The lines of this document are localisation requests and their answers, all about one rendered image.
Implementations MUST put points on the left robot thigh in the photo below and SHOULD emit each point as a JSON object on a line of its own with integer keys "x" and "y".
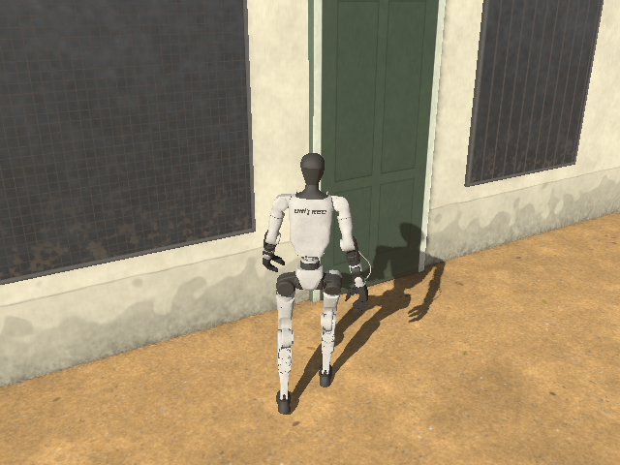
{"x": 285, "y": 298}

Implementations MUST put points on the robot right upper arm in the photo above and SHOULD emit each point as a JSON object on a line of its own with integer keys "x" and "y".
{"x": 341, "y": 205}

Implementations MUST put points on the right robot hand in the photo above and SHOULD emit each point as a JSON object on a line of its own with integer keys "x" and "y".
{"x": 363, "y": 297}

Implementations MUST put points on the robot left forearm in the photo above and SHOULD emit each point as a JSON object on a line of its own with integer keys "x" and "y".
{"x": 268, "y": 249}

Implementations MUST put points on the robot right foot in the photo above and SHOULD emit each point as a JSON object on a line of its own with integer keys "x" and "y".
{"x": 325, "y": 379}

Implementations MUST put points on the robot right forearm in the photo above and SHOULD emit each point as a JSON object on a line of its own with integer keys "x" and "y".
{"x": 355, "y": 266}

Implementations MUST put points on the robot left upper arm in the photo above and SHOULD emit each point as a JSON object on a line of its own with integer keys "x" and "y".
{"x": 281, "y": 203}

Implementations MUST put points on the left robot hand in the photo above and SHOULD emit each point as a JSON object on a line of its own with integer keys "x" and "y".
{"x": 269, "y": 266}

